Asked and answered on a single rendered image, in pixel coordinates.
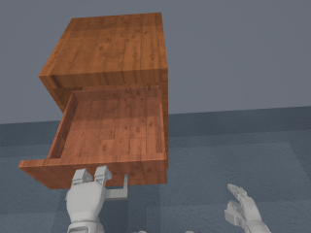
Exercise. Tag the right robot forearm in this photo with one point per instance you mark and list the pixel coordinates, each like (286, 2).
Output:
(255, 226)

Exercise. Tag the cabinet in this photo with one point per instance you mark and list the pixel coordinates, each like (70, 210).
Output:
(109, 52)

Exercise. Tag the left robot hand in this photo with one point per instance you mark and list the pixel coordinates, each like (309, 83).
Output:
(85, 198)

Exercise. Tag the drawer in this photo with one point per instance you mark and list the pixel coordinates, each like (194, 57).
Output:
(118, 127)

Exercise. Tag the handle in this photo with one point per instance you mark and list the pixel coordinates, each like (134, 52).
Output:
(115, 194)

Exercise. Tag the left robot forearm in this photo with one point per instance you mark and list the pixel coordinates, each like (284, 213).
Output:
(83, 226)

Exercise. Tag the right robot hand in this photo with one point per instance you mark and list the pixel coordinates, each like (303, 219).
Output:
(238, 214)

